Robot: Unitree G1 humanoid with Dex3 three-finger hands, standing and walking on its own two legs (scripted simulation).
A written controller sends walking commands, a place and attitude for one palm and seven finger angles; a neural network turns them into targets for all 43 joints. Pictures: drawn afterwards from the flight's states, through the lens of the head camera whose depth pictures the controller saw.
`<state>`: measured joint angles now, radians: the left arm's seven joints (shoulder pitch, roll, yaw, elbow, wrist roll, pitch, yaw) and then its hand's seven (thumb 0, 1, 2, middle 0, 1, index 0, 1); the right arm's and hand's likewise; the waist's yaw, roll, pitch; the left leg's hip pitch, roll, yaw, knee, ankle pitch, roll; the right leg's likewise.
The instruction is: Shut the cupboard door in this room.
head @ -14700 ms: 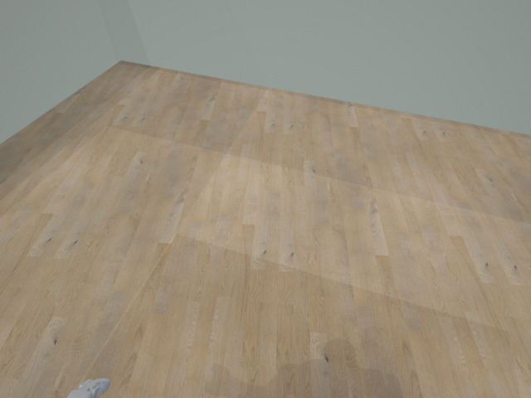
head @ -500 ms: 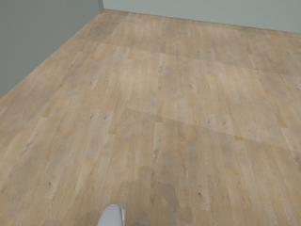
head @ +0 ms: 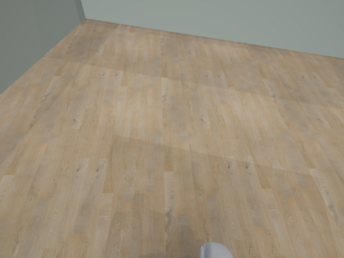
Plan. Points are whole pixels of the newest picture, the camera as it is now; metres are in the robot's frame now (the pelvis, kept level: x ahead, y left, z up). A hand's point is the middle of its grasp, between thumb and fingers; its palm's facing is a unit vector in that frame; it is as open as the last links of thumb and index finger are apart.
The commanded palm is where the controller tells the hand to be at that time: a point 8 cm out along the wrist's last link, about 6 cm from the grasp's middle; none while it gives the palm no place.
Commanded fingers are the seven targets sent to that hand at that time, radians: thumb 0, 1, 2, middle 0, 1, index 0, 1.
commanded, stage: walk around to get in front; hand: left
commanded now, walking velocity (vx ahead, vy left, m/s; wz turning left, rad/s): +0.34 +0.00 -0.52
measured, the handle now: out of the picture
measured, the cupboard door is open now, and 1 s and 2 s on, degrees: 53 53 53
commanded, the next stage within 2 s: walk to a spot facing it in 0.26 s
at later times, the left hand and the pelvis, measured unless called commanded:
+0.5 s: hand (158, 187) +0.34 +0.07 -0.16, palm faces -0.20 -0.95 -0.24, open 7.3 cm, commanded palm none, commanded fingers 0.00 0.90 0.90 -0.20 -0.30 -0.20 -0.30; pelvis +0.20 -0.09 -0.01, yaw -11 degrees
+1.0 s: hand (138, 200) +0.30 +0.13 -0.19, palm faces +0.13 -0.97 -0.23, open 7.3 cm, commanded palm none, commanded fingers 0.00 0.90 0.90 -0.20 -0.30 -0.20 -0.30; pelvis +0.29 -0.07 -0.01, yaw +6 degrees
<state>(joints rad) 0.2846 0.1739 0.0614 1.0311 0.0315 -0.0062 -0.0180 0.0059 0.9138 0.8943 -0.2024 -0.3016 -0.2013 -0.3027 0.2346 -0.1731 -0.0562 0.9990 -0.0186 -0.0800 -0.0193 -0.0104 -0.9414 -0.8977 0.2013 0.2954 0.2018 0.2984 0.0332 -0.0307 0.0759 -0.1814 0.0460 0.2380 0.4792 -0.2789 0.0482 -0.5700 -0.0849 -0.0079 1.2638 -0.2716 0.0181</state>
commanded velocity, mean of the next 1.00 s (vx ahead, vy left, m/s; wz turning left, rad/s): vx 0.10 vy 0.00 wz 0.24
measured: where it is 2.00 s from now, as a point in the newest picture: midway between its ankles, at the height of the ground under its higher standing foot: (199, 253)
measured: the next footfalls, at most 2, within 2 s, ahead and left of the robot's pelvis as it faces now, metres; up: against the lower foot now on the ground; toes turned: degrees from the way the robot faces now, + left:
right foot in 0.32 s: +0.28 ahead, -0.16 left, +0.00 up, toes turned -18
left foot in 0.88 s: +0.34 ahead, +0.04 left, +0.00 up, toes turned +11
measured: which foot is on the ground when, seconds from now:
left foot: down 0.00-0.32, up 0.34-0.86, down 0.88-1.00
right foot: up 0.00-0.30, down 0.32-0.90, up 0.92-1.00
